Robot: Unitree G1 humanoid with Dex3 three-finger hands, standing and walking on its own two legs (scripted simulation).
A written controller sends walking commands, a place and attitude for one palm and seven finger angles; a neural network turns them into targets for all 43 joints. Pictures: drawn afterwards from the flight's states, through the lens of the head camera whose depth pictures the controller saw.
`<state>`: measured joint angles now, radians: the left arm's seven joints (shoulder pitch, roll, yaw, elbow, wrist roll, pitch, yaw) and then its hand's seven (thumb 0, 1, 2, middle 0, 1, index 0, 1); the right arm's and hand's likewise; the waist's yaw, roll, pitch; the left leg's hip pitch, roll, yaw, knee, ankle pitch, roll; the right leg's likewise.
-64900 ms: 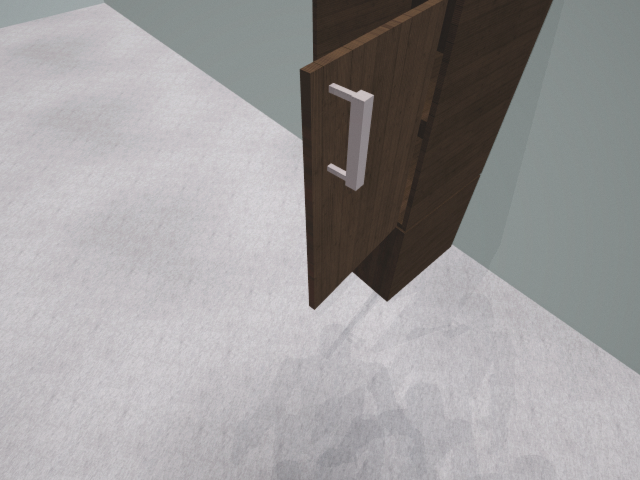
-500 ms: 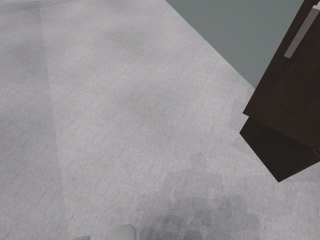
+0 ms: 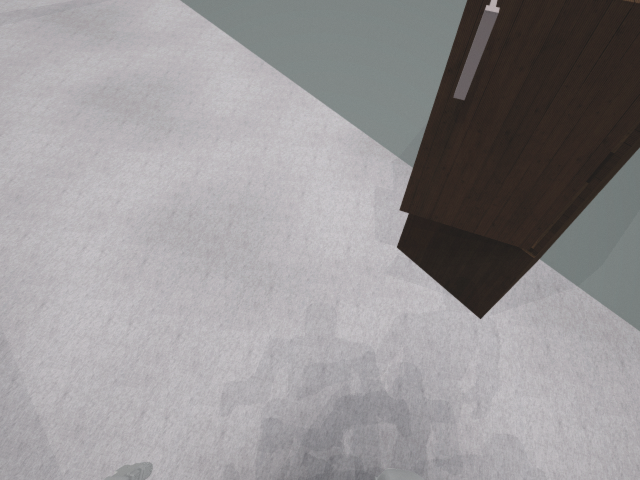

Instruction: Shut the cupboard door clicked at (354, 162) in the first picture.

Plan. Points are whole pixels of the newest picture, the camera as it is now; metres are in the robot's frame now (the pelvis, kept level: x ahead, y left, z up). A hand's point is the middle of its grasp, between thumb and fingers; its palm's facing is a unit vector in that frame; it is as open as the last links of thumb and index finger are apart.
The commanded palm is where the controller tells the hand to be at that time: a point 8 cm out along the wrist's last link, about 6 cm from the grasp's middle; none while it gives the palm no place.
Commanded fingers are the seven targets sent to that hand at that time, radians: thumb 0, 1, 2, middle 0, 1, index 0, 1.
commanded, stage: turn to face it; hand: left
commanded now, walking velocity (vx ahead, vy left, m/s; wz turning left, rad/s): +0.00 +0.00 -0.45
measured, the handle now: (475, 50) +0.79 -0.23 +0.13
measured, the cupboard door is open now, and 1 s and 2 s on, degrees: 28 28 28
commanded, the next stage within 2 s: take the last steps up to it in 0.44 s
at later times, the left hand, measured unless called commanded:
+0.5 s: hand out of the picture +0.11 +0.13 -0.16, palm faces -0.15 -0.97 -0.21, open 7.3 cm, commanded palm none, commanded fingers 0.00 0.90 0.90 -0.20 -0.30 -0.20 -0.30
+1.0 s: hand (261, 431) +0.20 +0.09 -0.16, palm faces -0.38 -0.91 -0.18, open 7.4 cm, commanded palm none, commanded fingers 0.00 0.90 0.90 -0.20 -0.30 -0.20 -0.30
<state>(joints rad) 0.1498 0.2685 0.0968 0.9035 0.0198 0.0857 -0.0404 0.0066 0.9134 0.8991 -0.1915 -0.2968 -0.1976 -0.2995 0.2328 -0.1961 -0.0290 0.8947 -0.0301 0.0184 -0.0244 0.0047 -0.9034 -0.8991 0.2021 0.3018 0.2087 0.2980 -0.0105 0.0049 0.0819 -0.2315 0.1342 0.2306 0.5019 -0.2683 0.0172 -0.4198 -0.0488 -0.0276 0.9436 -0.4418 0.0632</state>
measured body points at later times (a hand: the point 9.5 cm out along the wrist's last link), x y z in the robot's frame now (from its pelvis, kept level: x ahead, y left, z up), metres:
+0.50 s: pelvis +0.01 -0.04 +0.00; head +0.03 -0.05 +0.45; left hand +0.12 +0.18 -0.15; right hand +0.01 -0.29 -0.15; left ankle +0.03 +0.10 -0.70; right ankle -0.01 -0.14 -0.74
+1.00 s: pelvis +0.07 -0.07 +0.00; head +0.09 -0.07 +0.45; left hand +0.23 +0.14 -0.15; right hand -0.08 -0.27 -0.14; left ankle +0.05 +0.09 -0.74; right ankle +0.06 -0.23 -0.70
